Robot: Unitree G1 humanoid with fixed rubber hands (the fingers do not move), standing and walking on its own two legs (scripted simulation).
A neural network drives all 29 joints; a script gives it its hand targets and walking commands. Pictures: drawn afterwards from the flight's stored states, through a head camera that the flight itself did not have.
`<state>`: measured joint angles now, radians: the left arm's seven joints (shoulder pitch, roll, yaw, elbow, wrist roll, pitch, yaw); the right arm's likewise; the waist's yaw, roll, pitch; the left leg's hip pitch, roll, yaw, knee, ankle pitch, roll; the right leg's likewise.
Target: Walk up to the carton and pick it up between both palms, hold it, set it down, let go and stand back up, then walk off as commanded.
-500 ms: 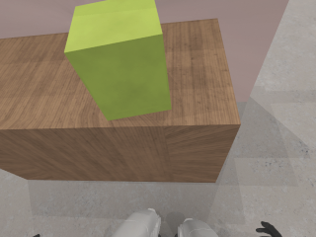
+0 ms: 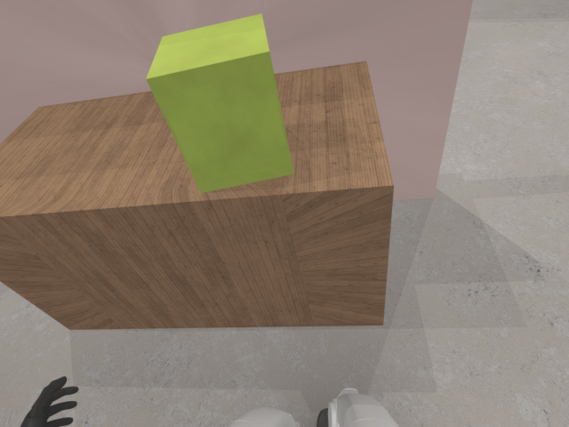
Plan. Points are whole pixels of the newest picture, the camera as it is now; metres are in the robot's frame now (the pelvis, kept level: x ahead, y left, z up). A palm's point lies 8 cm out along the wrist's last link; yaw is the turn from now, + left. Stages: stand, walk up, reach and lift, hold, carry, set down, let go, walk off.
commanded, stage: walk off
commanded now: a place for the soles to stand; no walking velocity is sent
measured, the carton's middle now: (230, 107) +0.74 +0.18 +0.09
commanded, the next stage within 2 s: none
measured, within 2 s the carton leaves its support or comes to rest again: neither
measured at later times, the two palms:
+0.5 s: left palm out of the picture -0.22 +0.27 -0.05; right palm out of the picture +0.02 -0.35 -0.18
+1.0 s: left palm out of the picture -0.07 +0.50 -0.06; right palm out of the picture +0.01 -0.18 -0.11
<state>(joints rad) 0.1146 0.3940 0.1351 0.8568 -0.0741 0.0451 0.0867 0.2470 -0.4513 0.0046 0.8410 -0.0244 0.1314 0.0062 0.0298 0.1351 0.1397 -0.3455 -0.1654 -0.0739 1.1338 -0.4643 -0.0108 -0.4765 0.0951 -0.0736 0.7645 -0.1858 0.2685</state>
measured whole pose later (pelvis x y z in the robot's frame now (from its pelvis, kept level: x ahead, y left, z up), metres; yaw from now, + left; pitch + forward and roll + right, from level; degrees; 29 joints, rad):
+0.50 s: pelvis -0.12 -0.06 -0.03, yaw +5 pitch -12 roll +1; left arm 0.53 0.31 0.13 0.92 -0.07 -0.05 0.11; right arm 0.20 -0.50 -0.01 0.74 -0.06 0.09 0.02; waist -0.03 0.24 0.20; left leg -0.57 -0.14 -0.15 1.45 -0.43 0.02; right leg -0.24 0.05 0.05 1.10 -0.66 -0.02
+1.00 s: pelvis -0.09 +0.13 +0.00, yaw +7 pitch -2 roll -5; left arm 0.31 0.45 0.13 0.87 -0.07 -0.08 0.07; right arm 0.29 -0.48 -0.01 0.78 -0.06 0.02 0.06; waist -0.03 0.14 0.12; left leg -0.50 -0.08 -0.04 0.94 -0.39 0.07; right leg -0.52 0.07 0.13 1.34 -0.55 -0.05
